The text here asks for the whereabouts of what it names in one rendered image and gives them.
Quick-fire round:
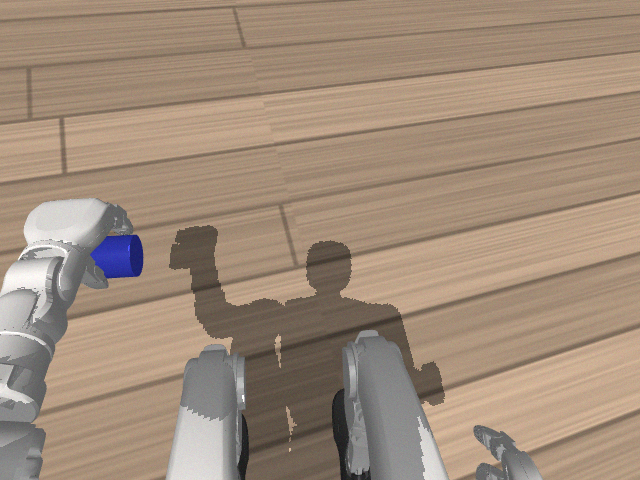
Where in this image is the right robot hand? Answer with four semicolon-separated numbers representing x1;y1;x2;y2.
473;425;543;480

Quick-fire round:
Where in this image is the left robot hand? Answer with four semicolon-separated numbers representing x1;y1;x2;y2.
24;198;134;289

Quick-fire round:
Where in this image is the right robot foot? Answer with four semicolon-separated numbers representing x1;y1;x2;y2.
332;389;371;480

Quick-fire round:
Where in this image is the can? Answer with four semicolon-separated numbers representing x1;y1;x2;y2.
90;235;143;278

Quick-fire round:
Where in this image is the left robot arm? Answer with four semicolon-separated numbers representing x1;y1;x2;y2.
0;240;87;480

